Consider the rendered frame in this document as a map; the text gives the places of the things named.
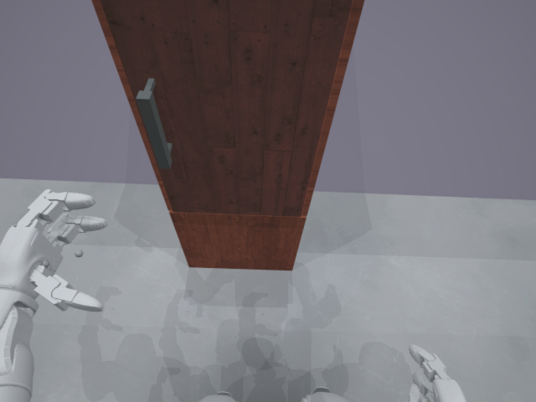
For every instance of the robot left forearm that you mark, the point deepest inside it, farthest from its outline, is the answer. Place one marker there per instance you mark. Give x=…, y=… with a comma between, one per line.
x=17, y=309

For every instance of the robot left hand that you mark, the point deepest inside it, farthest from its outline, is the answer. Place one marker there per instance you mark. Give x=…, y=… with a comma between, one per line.
x=24, y=248

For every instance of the cupboard door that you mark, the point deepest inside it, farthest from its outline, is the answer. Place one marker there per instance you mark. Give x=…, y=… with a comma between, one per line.
x=242, y=88

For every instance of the robot right hand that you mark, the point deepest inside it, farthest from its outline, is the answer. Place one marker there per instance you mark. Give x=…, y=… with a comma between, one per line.
x=443, y=389

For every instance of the right robot shin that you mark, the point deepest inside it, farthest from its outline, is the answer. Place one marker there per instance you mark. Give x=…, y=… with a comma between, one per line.
x=320, y=389

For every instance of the handle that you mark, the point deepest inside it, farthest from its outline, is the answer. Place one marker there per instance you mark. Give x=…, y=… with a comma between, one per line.
x=151, y=118

